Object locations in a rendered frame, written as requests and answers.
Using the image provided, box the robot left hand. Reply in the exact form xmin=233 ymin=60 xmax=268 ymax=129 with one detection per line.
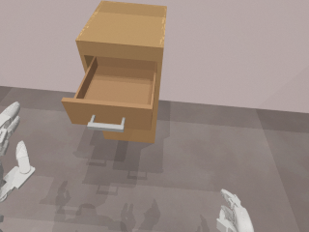
xmin=0 ymin=101 xmax=36 ymax=203

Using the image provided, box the robot right hand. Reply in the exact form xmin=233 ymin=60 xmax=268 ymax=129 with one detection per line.
xmin=216 ymin=188 xmax=254 ymax=232

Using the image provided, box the drawer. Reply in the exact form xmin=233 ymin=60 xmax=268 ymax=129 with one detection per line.
xmin=61 ymin=56 xmax=157 ymax=131

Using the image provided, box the cabinet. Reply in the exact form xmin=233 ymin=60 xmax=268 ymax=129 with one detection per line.
xmin=75 ymin=0 xmax=167 ymax=144

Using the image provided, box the handle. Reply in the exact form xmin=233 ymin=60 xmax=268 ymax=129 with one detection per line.
xmin=87 ymin=115 xmax=126 ymax=132

